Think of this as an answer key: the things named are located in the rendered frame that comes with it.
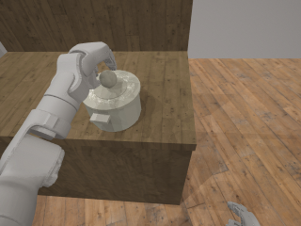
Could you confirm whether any table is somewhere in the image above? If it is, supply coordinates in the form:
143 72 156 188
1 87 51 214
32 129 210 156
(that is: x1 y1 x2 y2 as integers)
0 0 197 205

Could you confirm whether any pot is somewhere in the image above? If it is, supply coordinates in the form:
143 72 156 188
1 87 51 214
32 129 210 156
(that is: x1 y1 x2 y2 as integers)
86 95 142 132

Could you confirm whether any robot left hand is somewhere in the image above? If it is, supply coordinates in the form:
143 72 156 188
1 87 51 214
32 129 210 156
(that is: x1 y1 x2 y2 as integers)
70 41 118 89

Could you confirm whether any knob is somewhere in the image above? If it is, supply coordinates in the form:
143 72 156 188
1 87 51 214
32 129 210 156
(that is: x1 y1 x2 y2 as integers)
99 70 118 89

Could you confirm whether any robot left forearm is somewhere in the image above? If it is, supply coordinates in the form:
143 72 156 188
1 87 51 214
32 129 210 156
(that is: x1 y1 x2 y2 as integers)
0 48 96 175

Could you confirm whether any robot right hand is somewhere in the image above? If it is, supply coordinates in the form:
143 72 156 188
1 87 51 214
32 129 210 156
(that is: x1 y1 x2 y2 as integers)
226 202 261 226

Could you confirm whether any lid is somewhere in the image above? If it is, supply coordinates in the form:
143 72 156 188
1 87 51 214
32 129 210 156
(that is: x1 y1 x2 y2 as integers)
83 70 141 112

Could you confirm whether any robot left upper arm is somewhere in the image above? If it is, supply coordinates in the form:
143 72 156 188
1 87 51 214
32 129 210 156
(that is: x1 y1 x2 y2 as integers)
0 134 65 226

